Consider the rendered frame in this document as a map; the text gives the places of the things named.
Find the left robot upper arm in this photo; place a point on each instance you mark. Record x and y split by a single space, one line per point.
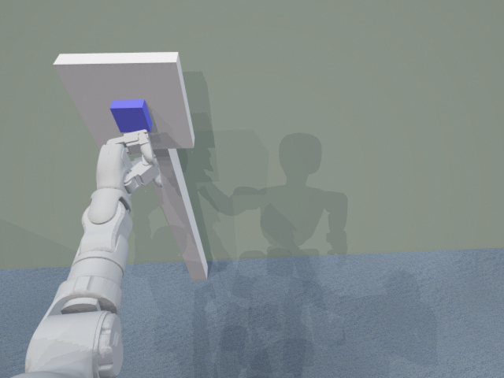
77 345

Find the panel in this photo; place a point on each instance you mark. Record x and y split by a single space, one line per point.
94 80

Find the button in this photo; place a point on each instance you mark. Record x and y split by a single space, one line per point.
131 115

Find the robot left hand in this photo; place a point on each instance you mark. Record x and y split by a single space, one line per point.
115 170

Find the left robot forearm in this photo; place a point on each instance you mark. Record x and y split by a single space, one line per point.
98 268

